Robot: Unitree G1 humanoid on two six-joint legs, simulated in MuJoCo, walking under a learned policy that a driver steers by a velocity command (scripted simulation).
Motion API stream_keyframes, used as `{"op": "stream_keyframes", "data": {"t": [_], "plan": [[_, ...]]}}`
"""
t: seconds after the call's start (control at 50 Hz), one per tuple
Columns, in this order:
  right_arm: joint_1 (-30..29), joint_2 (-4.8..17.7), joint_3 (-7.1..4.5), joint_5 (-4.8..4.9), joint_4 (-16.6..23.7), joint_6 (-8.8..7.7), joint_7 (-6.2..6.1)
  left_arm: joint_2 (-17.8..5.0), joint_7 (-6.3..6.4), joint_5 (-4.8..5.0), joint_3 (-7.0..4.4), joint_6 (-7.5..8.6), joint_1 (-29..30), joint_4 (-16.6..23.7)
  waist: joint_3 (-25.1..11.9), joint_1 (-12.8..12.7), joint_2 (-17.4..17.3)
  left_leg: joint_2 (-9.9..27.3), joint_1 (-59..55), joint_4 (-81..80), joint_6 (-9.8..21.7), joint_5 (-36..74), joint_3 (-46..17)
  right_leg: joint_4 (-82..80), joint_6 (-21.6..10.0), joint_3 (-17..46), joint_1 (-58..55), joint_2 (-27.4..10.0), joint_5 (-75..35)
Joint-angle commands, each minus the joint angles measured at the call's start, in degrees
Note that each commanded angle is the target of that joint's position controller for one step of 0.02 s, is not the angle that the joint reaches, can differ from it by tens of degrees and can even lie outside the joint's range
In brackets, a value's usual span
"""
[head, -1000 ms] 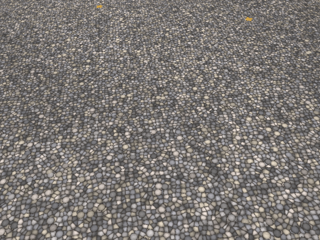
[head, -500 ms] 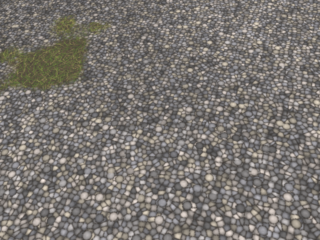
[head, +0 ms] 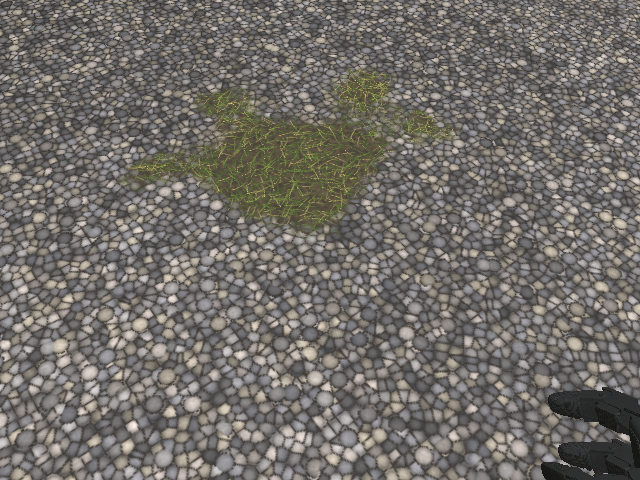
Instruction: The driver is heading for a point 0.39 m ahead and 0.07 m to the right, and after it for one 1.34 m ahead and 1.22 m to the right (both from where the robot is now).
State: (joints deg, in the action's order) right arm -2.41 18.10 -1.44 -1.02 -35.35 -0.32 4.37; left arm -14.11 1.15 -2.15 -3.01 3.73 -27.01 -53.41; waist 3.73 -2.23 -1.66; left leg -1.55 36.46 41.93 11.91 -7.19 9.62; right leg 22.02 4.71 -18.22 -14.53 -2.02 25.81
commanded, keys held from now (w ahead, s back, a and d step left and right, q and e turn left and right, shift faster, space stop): w+q+shift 0.04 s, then q+shift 0.02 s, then shift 0.50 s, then e+shift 0.44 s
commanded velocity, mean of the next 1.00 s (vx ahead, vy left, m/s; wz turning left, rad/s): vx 0.27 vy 0.00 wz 0.05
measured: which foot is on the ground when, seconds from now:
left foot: up 0.00-0.00, down 0.02-0.42, up 0.44-0.84, down 0.86-1.00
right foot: down 0.00-0.02, up 0.04-0.40, down 0.42-0.86, up 0.88-1.00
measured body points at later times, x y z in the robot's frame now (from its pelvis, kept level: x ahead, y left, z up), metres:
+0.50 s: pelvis +0.38 -0.01 +0.01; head +0.42 +0.03 +0.45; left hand +0.54 +0.27 -0.07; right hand +0.51 -0.26 -0.11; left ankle +0.20 +0.05 -0.60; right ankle +0.55 -0.04 -0.70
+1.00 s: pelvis +0.44 +0.04 +0.04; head +0.47 +0.08 +0.48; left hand +0.57 +0.35 -0.07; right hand +0.60 -0.22 -0.05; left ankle +0.44 +0.16 -0.70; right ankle +0.47 -0.08 -0.62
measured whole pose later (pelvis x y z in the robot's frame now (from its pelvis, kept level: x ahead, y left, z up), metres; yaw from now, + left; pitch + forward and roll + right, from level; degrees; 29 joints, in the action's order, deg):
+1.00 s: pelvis +0.44 +0.04 +0.04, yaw +1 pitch +2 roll -1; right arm 8.5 13.6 -3.2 -1.4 -40.9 0.3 -3.0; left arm -20.5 1.2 1.3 -6.8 -2.7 -11.9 -37.4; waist 1.1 -0.7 3.6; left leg 0.1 15.8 26.1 0.9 -12.7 -0.2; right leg 64.0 3.8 4.2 36.5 4.2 21.4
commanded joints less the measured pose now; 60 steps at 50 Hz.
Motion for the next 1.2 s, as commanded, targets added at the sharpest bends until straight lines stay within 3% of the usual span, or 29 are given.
{"op": "stream_keyframes", "data": {"t": [0.02,0.04,0.06,0.08,0.12,0.16,0.18,0.2,0.26,0.3,0.34,0.4,0.42,0.44,0.46,0.48,0.52,0.58,0.62,0.66,0.72,0.84,0.86,0.88,0.9,0.92,0.96,1.08,1.2], "plan": [[31.54,10.49,-5.5,0.59,-7.92,0.1,-2.8,-13.91,0.06,-0.44,-3.31,-0.92,9.97,7.94,-13.14,18.02,1.8,-3.38,-44.55,-5.23,4.67,-8.26,-7.04,47.95,-6.03,4.98,26.39,-8.48,-52.72],[25.47,13.44,-5.91,1.28,-7.26,0.46,-3.4,-3.76,-1.03,-1.44,-0.62,-0.38,10.45,10.77,-7.84,10.19,-11.37,4.99,-46.5,-4.65,6.56,-2.83,-23.69,67.76,-5.06,7.39,45.8,0.83,0.59],[24.37,18.12,-6.8,-0.63,-4.4,1.12,-3.36,-6.36,-1.32,0.4,-0.69,1.16,9.57,18.39,-19.15,7.41,-14.39,13.95,-61.17,-19.08,17.44,-7.96,-53.47,75.48,-3.23,19.36,62.85,4.62,3.39],[24.68,15.17,-6.69,-1.02,-3.87,0.78,-4.0,-8.95,-1.0,0.3,-0.47,2.71,12.96,17.83,-14.82,8.33,-1.91,17.14,-57.82,-26.46,15.08,-4.14,-56.13,71.44,-3.5,22.56,66.46,0.82,-1.69],[20.69,10.48,-5.31,-0.38,-5.52,-1.08,-4.96,-8.42,-0.4,0.11,0.08,2.5,13.74,16.08,-3.51,2.27,9.23,14.04,-38.42,-24.51,10.93,21.07,-42.31,61.83,-2.53,21.38,58.16,-3.25,-5.44],[18.92,7.44,-3.89,1.01,-5.66,-2.7,-5.38,-7.85,-0.58,-0.95,0.28,-0.23,11.07,15.05,-2.45,-0.83,10.7,10.81,-26.75,-23.94,8.0,40.51,-31.18,54.25,-1.0,20.52,48.84,-5.8,-4.18],[14.8,3.87,-3.4,3.47,-3.29,-4.44,-4.61,-9.74,0.29,3.27,-1.62,1.87,14.76,16.79,-4.68,-0.6,11.8,10.02,-26.2,-24.68,7.6,32.06,-33.54,51.88,-0.46,24.22,49.65,-5.54,-5.09],[14.72,5.21,-3.61,4.4,-4.32,-5.02,-4.71,-8.43,0.4,2.83,-1.05,2.59,17.42,18.02,-3.97,-0.68,10.88,8.41,-24.43,-24.07,5.51,35.06,-29.71,45.01,-0.46,22.6,49.62,-6.41,-6.33],[18.93,4.66,-3.74,3.08,-6.75,-3.19,-7.21,-1.89,-0.64,1.31,1.18,4.38,26.47,21.29,-4.01,3.41,6.11,-0.88,-18.78,-21.4,-1.11,39.85,-18.13,22.43,-0.77,15.3,43.32,-0.15,-23.75],[26.72,3.81,-3.53,2.48,-9.47,-1.93,-8.09,-1.52,-2.05,1.49,1.09,5.01,30.14,21.62,-6.84,7.87,2.39,-1.61,-21.26,-20.24,-5.0,34.03,-18.01,11.69,-1.87,12.97,36.92,5.42,-41.02],[28.79,3.34,-3.41,2.23,-10.69,-1.33,-8.27,-2.96,-2.65,2.0,0.43,4.68,31.88,22.83,-6.33,8.02,-2.22,-0.24,-24.61,-17.88,-6.76,31.26,-20.35,6.98,-3.29,13.8,35.24,7.68,-43.0],[22.2,3.83,-4.1,1.79,-8.65,-1.49,-8.44,-7.23,-2.45,1.19,-1.69,5.03,20.39,20.5,-9.91,-1.55,-6.28,0.34,-28.88,-1.48,-10.83,36.97,-22.14,1.17,-6.15,15.48,25.33,6.81,-45.8],[16.98,3.25,-3.83,1.0,-6.03,-1.67,-7.89,-9.14,-2.23,0.65,-2.2,5.38,8.46,17.52,-16.02,-7.83,-4.36,-1.78,-23.46,15.33,-12.92,24.14,-20.47,1.55,-9.54,21.61,11.85,-1.38,-60.49],[28.45,-2.36,-2.57,0.19,-7.11,-1.34,-7.08,-9.44,-2.49,-1.53,-1.11,4.98,6.47,16.89,-26.89,-2.58,13.41,-10.32,-7.93,41.81,-16.5,-37.84,-22.2,13.29,-21.88,41.2,-7.43,-21.13,-93.36],[36.76,1.92,-2.47,2.3,-9.28,-1.46,-5.36,-8.01,-2.68,-0.69,-1.17,4.38,6.81,17.05,-37.43,-1.8,12.08,-8.31,-3.32,47.71,-14.64,-34.17,-31.79,10.15,-28.1,56.46,-12.65,-26.18,-77.6],[29.45,5.64,-3.33,3.17,-8.87,-0.56,-4.96,-6.87,-2.16,0.5,-1.28,3.46,12.91,18.88,-29.28,-2.82,6.89,-5.21,-0.36,47.73,-15.08,-29.85,-28.68,6.23,-26.81,51.67,-4.71,-22.9,-62.12],[19.28,5.07,-3.5,1.74,-6.36,1.44,-5.82,-3.01,-1.35,1.47,0.73,1.36,21.15,19.24,-13.36,1.13,-2.87,-1.39,-0.48,41.04,-15.25,-22.73,-20.44,-1.04,-21.67,42.82,18.35,-15.42,-36.25],[22.52,0.04,-2.7,1.25,-6.31,2.95,-6.28,-4.65,-2.19,1.02,0.5,0.07,24.75,18.03,-6.18,5.96,4.96,1.44,-11.64,23.82,-15.3,-19.15,-13.88,-7.0,-17.1,32.97,38.83,-5.99,-29.02],[19.82,-1.07,-2.22,0.59,-5.08,2.07,-7.26,-8.43,-2.06,1.29,-1.2,-0.51,22.13,17.43,-8.93,4.61,7.13,0.51,-13.0,15.54,-15.98,-19.28,-12.46,-6.06,-18.05,32.52,36.63,-5.27,-37.86],[17.86,-0.31,-2.15,0.47,-4.68,2.16,-7.68,-9.96,-1.43,1.84,-2.21,-1.52,20.22,17.67,-13.0,3.6,7.43,0.66,-12.92,11.57,-15.94,-16.07,-14.46,-5.46,-18.45,36.11,32.6,-6.71,-29.1],[13.13,1.48,-2.67,0.82,-3.46,2.5,-7.86,-10.5,-0.37,2.78,-2.94,-3.22,20.34,19.01,-11.02,2.55,9.45,-0.38,-11.75,6.13,-15.08,-13.47,-15.99,-8.19,-16.87,42.06,33.72,-6.39,-6.18],[15.66,2.39,-3.55,2.06,-4.67,-0.08,-6.58,-10.21,1.09,4.02,-4.1,-5.17,18.72,19.83,-9.96,4.66,11.47,-1.64,-24.94,-18.02,-11.24,-7.18,-15.25,-5.83,-12.15,45.4,36.22,-2.18,-0.26],[18.39,5.65,-4.53,1.24,-5.07,-0.18,-6.74,-8.33,1.11,4.16,-3.65,-5.38,17.67,20.16,-11.53,4.9,7.98,6.37,-33.7,-21.94,-8.22,-7.32,-20.29,0.87,-9.06,41.98,42.87,0.89,4.21],[16.83,10.43,-5.65,-0.94,-5.05,0.18,-6.85,-5.78,0.73,4.6,-3.23,-5.07,18.8,22.44,-9.52,2.72,-9.95,20.0,-34.42,-25.53,-0.31,-4.43,-35.51,17.53,-6.02,27.72,55.17,9.46,7.17],[11.94,7.39,-5.0,-2.93,-2.94,-0.17,-6.73,-9.9,0.31,3.56,-4.42,-4.23,17.25,22.04,-9.02,1.79,-12.06,25.41,-29.72,-26.4,3.59,5.08,-39.47,32.2,-3.36,25.85,57.16,6.74,7.02],[7.41,3.56,-3.91,-2.48,-0.92,-0.44,-7.2,-12.67,0.02,3.55,-5.44,-4.49,14.75,20.19,-9.18,0.03,-7.7,22.56,-28.46,-25.02,1.93,8.83,-33.02,39.67,-2.19,25.59,55.31,5.3,3.39],[3.23,1.05,-3.09,-0.11,0.27,-0.65,-7.56,-11.45,0.35,3.15,-5.37,-6.12,11.16,17.78,-7.97,-1.08,-4.4,16.09,-28.18,-22.97,-2.59,9.37,-22.62,48.14,-0.28,23.85,55.79,4.14,-3.11],[10.62,4.33,-3.78,-0.5,-0.94,0.69,-8.74,-6.71,-1.12,3.8,-2.78,-6.78,20.11,23.64,-6.38,4.53,-5.95,16.63,-34.45,-23.22,0.48,14.78,-13.41,41.24,3.47,18.85,58.88,-1.27,-9.44],[9.79,8.77,-5.96,0.51,-0.94,0.59,-7.07,-6.93,-2.73,3.6,-2.65,-7.25,21.25,25.29,-7.63,4.4,-7.54,20.26,-31.98,-21.33,-0.32,17.87,-6.63,26.74,0.23,14.07,46.24,-2.09,-6.58]]}}
Velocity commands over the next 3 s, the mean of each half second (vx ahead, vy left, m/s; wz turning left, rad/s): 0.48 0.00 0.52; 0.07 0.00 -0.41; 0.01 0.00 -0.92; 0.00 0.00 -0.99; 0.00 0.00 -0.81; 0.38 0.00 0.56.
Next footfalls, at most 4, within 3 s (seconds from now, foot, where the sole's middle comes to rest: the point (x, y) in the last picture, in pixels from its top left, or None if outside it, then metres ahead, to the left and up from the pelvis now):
0.02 left None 0.20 0.01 -0.74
0.42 right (354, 408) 0.59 -0.03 -0.74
0.86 left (258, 455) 0.48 0.16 -0.74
1.32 right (397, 475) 0.46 -0.12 -0.74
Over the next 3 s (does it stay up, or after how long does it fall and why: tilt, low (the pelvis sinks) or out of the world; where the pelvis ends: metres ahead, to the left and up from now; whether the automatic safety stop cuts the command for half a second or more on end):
stays up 0.50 -0.14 0.03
